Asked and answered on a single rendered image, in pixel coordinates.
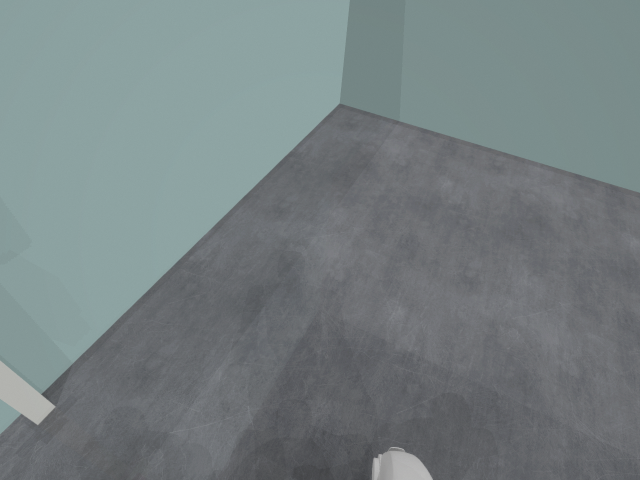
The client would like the robot right thigh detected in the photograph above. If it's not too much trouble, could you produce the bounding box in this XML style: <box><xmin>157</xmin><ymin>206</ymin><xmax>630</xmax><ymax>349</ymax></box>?
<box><xmin>372</xmin><ymin>451</ymin><xmax>433</xmax><ymax>480</ymax></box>

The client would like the panel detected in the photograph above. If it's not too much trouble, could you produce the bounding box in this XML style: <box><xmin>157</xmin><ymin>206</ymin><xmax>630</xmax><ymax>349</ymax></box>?
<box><xmin>0</xmin><ymin>361</ymin><xmax>56</xmax><ymax>425</ymax></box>

